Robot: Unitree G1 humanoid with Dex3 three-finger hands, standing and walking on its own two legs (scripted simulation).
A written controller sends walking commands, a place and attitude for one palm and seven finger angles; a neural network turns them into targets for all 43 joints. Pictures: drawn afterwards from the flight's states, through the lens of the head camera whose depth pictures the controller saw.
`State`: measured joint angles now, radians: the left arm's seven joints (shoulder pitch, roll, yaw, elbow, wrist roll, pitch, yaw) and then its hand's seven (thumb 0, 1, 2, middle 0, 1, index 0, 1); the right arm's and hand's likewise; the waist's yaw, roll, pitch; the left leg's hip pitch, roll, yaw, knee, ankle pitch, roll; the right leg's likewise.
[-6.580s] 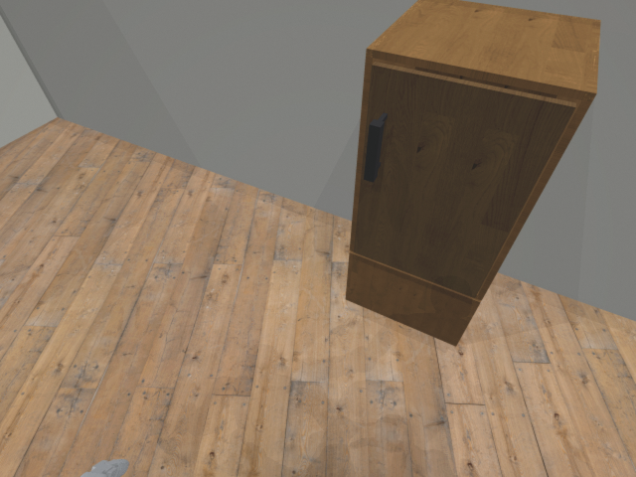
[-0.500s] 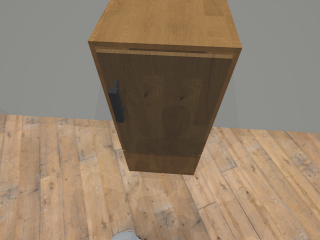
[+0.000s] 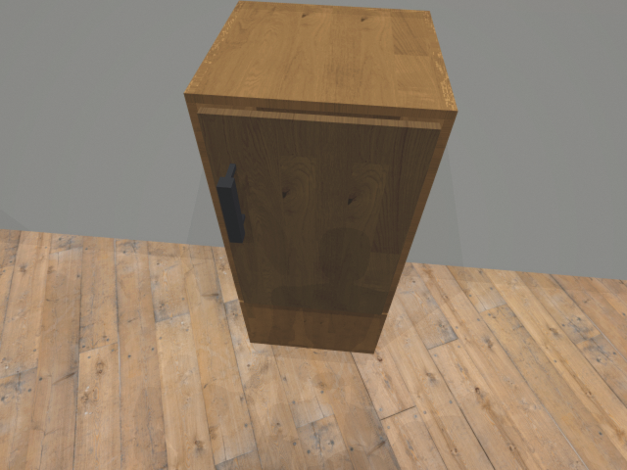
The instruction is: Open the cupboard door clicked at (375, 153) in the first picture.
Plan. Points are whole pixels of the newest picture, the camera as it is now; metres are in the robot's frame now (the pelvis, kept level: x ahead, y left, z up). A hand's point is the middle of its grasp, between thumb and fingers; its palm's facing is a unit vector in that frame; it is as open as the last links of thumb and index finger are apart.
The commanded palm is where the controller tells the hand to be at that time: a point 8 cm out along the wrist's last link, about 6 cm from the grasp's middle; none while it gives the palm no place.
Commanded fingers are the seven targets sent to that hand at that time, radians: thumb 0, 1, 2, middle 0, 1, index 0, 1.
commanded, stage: come to a stop and stand still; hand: left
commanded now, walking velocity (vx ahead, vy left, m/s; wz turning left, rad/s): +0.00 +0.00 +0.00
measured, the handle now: (234, 203) +0.55 +0.19 -0.03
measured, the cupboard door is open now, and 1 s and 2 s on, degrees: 0 0 0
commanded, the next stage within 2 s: look again from close up in 0.62 s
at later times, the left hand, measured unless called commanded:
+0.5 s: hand out of the picture +0.01 +0.23 -0.17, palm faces -0.01 -0.97 -0.23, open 7.4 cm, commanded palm none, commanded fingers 0.00 0.90 0.90 -0.20 -0.30 -0.20 -0.30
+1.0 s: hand out of the picture +0.04 +0.21 -0.17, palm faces -0.02 -0.97 -0.22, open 7.4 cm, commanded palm none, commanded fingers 0.00 0.90 0.90 -0.20 -0.30 -0.20 -0.30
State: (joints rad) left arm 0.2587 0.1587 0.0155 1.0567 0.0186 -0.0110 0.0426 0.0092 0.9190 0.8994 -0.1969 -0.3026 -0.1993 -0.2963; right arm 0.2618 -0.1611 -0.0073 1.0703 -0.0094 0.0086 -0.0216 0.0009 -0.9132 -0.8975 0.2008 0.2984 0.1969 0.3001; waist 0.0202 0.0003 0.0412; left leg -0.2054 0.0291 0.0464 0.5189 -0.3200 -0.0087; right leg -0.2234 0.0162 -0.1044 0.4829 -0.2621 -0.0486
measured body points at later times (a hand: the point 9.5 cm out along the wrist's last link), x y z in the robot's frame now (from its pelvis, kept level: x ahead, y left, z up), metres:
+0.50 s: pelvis +0.00 +0.05 +0.00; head +0.02 +0.03 +0.45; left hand +0.02 +0.28 -0.15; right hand -0.01 -0.16 -0.17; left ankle -0.02 +0.12 -0.74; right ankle +0.00 -0.08 -0.74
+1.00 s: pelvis +0.02 +0.02 +0.00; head +0.04 +0.02 +0.45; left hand +0.05 +0.26 -0.15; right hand +0.04 -0.21 -0.16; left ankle -0.02 +0.12 -0.74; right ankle +0.00 -0.08 -0.74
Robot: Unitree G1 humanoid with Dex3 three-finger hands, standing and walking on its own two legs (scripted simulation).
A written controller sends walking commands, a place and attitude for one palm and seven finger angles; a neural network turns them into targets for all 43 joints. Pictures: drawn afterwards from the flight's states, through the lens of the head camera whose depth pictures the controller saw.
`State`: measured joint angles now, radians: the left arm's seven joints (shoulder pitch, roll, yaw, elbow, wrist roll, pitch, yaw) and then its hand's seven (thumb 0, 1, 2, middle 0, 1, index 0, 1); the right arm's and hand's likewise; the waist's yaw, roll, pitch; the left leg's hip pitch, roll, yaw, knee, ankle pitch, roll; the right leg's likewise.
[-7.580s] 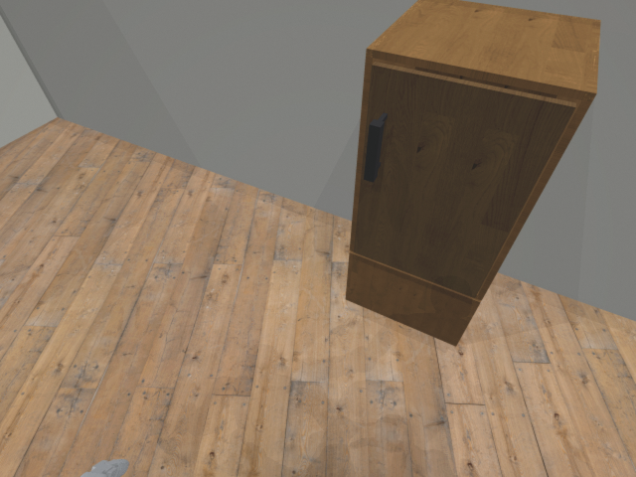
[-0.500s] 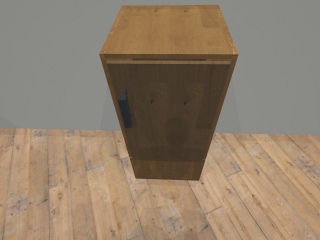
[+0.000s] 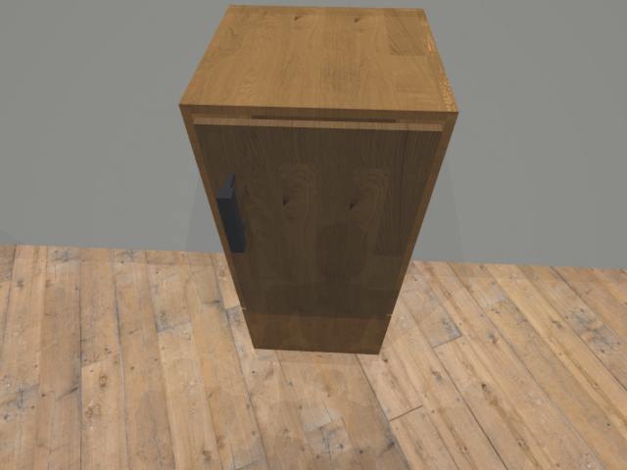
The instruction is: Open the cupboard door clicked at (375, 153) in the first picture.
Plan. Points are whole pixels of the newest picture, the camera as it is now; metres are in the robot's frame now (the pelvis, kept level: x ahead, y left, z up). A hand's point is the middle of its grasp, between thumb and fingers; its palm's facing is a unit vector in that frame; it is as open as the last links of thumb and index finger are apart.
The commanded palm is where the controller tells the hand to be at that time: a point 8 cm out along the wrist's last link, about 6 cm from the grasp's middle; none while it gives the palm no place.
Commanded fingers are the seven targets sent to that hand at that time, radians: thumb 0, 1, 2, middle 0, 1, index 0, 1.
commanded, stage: look again from close up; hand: left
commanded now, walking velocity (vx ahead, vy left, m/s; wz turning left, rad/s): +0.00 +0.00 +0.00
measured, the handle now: (234, 213) +0.53 +0.18 -0.03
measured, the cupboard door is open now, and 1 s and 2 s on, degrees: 0 0 0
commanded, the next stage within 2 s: raise the hand with hooked fingers in 0.26 s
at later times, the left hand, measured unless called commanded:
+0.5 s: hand (180, 451) +0.16 +0.18 -0.07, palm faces +0.28 -0.95 -0.15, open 7.5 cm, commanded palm +0.10 +0.23 -0.07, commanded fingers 0.00 0.71 0.82 -0.21 -0.42 -0.21 -0.42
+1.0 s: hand (168, 441) +0.16 +0.20 -0.06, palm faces -0.01 -1.00 -0.05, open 9.9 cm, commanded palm +0.14 +0.26 -0.05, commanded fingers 0.00 0.13 0.57 -0.25 -0.80 -0.25 -0.80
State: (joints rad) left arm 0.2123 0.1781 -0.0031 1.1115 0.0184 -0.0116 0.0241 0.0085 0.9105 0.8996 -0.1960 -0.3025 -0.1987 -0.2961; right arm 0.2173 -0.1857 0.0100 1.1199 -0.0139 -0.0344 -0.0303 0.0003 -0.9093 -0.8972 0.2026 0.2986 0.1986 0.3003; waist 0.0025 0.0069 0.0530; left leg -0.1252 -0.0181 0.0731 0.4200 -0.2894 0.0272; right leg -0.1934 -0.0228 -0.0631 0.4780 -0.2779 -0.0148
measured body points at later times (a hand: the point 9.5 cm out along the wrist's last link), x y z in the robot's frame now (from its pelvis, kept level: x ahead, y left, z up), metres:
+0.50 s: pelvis +0.00 -0.02 -0.01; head +0.02 -0.04 +0.44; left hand +0.14 +0.23 -0.06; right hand +0.09 -0.27 -0.14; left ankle -0.04 +0.10 -0.74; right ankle -0.01 -0.11 -0.74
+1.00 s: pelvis -0.06 -0.02 -0.10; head +0.01 +0.00 +0.35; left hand +0.16 +0.25 -0.05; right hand +0.13 -0.23 -0.18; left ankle -0.04 +0.10 -0.74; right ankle -0.01 -0.11 -0.74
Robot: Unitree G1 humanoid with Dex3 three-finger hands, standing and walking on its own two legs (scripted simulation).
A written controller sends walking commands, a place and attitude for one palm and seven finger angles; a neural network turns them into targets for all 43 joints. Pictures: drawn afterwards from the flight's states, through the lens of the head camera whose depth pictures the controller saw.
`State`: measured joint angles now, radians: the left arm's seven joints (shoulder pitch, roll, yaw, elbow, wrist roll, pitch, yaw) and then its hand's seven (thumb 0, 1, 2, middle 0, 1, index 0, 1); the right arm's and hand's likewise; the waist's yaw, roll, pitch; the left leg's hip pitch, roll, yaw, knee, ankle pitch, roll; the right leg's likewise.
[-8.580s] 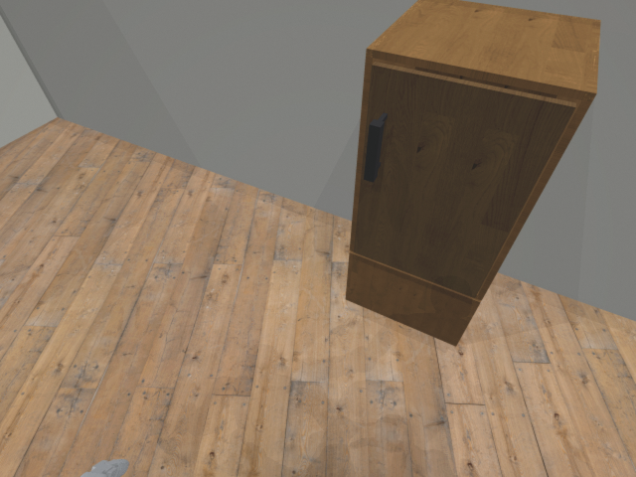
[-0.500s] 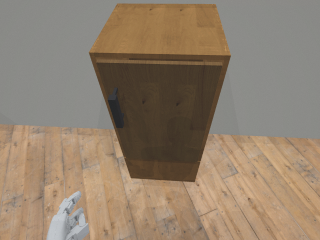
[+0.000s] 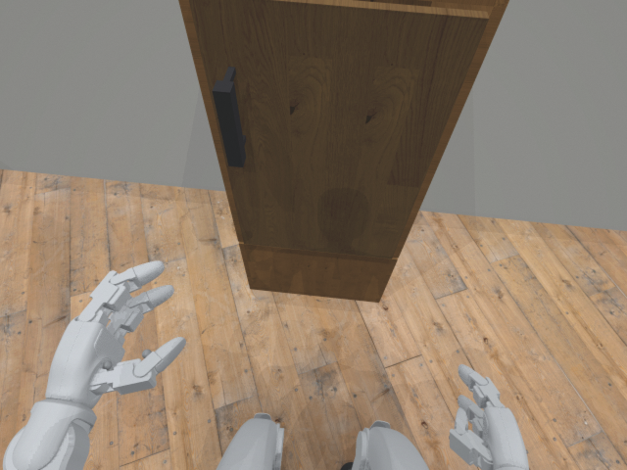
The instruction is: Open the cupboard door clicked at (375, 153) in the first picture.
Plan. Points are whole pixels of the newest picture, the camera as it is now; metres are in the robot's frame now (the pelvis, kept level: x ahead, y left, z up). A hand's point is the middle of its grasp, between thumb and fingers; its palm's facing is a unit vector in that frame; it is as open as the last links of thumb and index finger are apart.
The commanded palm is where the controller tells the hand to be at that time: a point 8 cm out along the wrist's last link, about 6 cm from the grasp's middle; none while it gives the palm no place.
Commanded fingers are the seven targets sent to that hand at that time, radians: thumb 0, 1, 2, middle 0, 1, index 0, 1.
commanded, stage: raise the hand with hooked fingers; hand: left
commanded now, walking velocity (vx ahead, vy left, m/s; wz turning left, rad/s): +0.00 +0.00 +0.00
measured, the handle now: (234, 118) +0.60 +0.18 +0.06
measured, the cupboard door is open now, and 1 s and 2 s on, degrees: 0 0 0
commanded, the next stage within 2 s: move the hooked fingers beside the handle in 1.46 s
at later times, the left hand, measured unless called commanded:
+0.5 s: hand (103, 317) +0.26 +0.26 +0.06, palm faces -0.02 -1.00 -0.05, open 12.8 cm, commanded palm +0.24 +0.32 +0.07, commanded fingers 0.00 -0.45 0.32 -0.30 -1.17 -0.30 -1.17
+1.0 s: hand (76, 269) +0.31 +0.30 +0.08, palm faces -0.01 -1.00 -0.04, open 14.0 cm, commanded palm +0.28 +0.34 +0.08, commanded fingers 0.00 -0.50 0.30 -0.30 -1.20 -0.30 -1.20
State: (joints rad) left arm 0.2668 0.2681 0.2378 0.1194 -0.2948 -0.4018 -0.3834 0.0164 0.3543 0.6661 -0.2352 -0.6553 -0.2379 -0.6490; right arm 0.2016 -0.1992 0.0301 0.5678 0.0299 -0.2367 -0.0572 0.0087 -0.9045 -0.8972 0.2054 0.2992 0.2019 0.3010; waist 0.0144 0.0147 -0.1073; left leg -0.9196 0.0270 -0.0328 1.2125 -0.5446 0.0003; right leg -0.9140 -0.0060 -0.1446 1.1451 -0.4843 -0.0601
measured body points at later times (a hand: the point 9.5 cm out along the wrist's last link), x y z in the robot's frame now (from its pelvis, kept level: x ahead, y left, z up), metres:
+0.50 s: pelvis +0.01 +0.03 +0.02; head +0.08 +0.05 +0.46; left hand +0.26 +0.32 +0.06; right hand +0.18 -0.22 -0.05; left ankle +0.03 +0.12 -0.64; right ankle +0.05 -0.09 -0.64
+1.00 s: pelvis +0.02 +0.03 +0.03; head +0.09 +0.04 +0.47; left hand +0.30 +0.35 +0.09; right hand +0.16 -0.22 -0.05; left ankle +0.03 +0.12 -0.64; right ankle +0.05 -0.09 -0.64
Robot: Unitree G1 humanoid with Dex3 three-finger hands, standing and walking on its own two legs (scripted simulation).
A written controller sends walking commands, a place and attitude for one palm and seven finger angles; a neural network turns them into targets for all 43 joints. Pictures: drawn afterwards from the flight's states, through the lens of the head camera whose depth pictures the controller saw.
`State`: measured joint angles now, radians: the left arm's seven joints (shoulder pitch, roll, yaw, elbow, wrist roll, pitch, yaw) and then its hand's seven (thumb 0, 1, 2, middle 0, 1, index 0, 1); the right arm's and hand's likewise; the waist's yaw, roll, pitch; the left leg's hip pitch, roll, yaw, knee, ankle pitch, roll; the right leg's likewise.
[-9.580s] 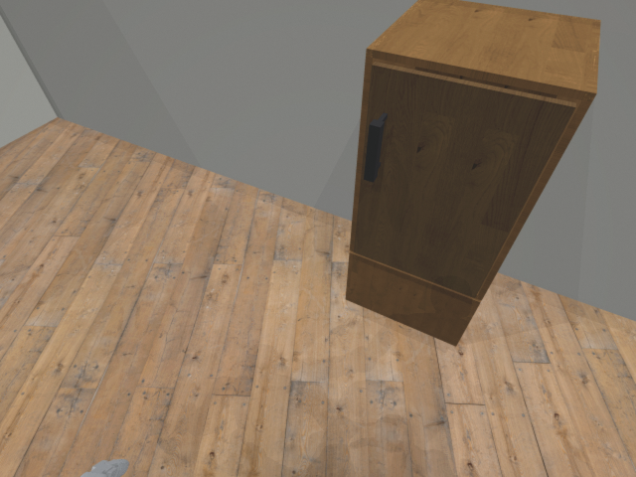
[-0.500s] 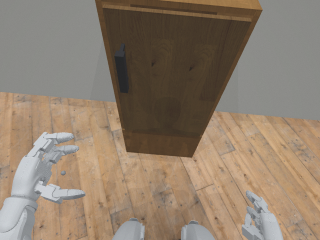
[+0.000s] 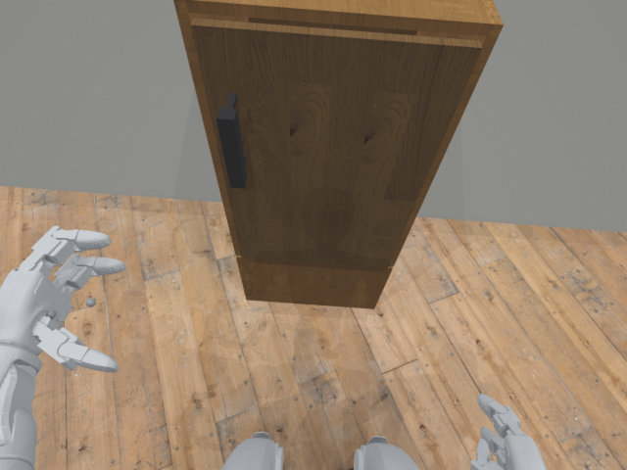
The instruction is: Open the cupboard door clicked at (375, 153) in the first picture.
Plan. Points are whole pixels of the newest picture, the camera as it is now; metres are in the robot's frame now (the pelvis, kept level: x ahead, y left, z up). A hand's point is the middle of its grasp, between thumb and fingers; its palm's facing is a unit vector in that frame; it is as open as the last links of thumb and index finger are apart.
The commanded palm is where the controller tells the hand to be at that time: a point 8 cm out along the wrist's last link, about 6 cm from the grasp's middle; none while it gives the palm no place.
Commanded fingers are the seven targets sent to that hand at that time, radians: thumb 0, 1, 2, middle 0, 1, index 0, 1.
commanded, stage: raise the hand with hooked fingers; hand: left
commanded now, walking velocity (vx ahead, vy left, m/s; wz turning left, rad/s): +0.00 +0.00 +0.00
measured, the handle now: (235, 142) +0.58 +0.16 +0.03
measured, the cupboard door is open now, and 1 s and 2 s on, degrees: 0 0 0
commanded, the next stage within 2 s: move the hooked fingers beside the handle in 0.46 s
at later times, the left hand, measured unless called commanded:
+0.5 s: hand (101, 301) +0.29 +0.26 +0.05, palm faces +0.00 -1.00 -0.04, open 14.0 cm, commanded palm +0.26 +0.31 +0.06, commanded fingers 0.00 -0.50 0.30 -0.30 -1.20 -0.30 -1.20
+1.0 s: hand (133, 255) +0.35 +0.25 +0.05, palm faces -0.01 -1.00 -0.02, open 14.0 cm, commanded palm +0.33 +0.30 +0.05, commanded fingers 0.00 -0.50 0.30 -0.30 -1.20 -0.30 -1.20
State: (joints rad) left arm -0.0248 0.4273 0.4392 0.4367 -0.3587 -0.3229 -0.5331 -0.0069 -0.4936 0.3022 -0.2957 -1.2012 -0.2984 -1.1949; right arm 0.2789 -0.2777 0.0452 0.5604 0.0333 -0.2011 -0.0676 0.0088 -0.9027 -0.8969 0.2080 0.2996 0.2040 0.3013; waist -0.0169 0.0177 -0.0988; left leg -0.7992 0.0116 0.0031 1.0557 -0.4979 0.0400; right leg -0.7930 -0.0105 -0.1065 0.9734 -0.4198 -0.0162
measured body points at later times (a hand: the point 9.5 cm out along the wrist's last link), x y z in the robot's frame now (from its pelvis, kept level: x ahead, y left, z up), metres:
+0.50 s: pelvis +0.00 -0.01 +0.00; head +0.07 +0.00 +0.45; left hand +0.28 +0.32 +0.06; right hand +0.15 -0.26 -0.08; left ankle +0.01 +0.09 -0.67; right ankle +0.03 -0.12 -0.67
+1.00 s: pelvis +0.00 -0.01 +0.00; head +0.08 +0.00 +0.44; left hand +0.35 +0.30 +0.05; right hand +0.13 -0.27 -0.09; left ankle +0.01 +0.09 -0.67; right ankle +0.03 -0.12 -0.67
